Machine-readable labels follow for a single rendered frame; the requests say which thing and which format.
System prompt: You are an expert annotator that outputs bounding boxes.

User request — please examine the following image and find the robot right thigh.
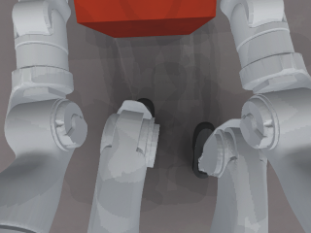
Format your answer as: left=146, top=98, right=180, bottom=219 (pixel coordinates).
left=208, top=127, right=268, bottom=233

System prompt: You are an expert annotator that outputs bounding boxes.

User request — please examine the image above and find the robot right forearm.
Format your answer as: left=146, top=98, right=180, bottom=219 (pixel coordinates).
left=220, top=0, right=311, bottom=94

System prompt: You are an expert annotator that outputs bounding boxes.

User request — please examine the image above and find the carton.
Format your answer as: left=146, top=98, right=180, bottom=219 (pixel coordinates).
left=74, top=0, right=217, bottom=38

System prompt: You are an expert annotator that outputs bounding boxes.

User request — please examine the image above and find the robot left forearm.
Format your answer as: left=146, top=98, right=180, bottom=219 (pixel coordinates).
left=4, top=0, right=74, bottom=144

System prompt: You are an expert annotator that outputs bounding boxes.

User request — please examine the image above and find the right robot upper arm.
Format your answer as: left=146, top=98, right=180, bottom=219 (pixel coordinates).
left=239, top=87, right=311, bottom=233

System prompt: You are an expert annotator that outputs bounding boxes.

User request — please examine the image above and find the robot left shin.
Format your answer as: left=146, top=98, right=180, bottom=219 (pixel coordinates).
left=100, top=100, right=152, bottom=153

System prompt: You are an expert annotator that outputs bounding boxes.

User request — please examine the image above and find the left robot upper arm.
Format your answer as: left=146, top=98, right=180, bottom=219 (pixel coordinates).
left=0, top=98, right=87, bottom=233

